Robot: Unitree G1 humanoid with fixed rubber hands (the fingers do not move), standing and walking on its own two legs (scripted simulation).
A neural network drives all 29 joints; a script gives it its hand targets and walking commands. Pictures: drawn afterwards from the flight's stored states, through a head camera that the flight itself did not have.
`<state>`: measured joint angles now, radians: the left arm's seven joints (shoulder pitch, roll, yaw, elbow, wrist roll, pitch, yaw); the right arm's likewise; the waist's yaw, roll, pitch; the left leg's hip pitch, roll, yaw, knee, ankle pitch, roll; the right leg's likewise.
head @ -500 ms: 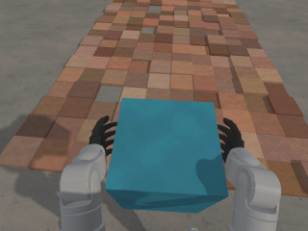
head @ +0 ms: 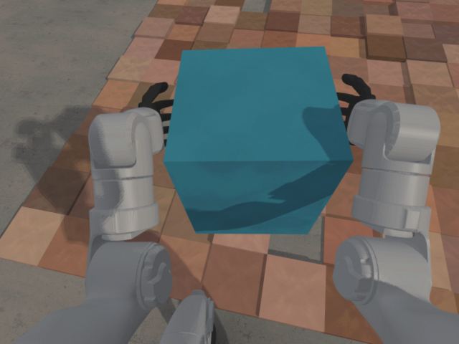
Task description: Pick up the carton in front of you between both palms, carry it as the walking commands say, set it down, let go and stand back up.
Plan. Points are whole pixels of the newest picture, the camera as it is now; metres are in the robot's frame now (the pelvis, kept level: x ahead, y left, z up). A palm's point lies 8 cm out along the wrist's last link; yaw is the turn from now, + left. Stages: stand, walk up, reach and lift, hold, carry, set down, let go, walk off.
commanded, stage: carry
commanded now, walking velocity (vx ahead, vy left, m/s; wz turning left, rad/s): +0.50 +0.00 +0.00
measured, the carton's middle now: (251, 152) +0.42 +0.01 +0.08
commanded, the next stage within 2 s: none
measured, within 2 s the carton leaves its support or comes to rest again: neither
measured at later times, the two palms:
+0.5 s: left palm out of the picture +0.78 +0.10 +0.20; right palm out of the picture +0.76 -0.19 +0.20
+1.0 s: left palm out of the picture +1.07 +0.13 +0.18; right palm out of the picture +1.06 -0.17 +0.18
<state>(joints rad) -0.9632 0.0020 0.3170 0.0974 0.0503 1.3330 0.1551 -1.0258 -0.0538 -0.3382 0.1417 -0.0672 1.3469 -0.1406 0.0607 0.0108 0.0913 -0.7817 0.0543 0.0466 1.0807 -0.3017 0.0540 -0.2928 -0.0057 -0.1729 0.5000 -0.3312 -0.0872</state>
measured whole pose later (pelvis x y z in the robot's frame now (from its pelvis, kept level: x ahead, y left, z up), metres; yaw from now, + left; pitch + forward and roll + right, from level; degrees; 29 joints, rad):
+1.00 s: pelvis +0.69 +0.00 +0.05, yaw -2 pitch +4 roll +0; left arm -0.82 0.00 0.28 0.19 0.06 1.31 0.13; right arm -0.83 0.00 -0.28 0.21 -0.10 1.29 -0.11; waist -0.04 0.00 0.01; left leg -0.42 -0.07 0.16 0.51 -0.02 0.18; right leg -0.41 0.03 -0.01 1.09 -0.41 -0.02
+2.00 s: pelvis +1.27 +0.01 +0.03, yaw -2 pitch +5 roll -1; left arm -0.65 -0.02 0.21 0.08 0.05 1.21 0.13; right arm -0.64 0.02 -0.21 0.09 -0.04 1.18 -0.13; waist -0.06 0.00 0.00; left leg -0.42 -0.01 0.14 0.52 -0.19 0.08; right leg -0.60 -0.01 -0.03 1.19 -0.41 -0.02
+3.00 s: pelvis +1.85 +0.02 +0.05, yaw -2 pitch +4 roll +1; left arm -0.52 -0.03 0.16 -0.03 0.09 1.23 0.10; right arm -0.51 0.04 -0.16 -0.01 -0.07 1.19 -0.11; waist -0.05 -0.03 -0.11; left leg -0.16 0.01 0.19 0.37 -0.29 0.04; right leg -0.61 -0.09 -0.06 0.65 -0.09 0.00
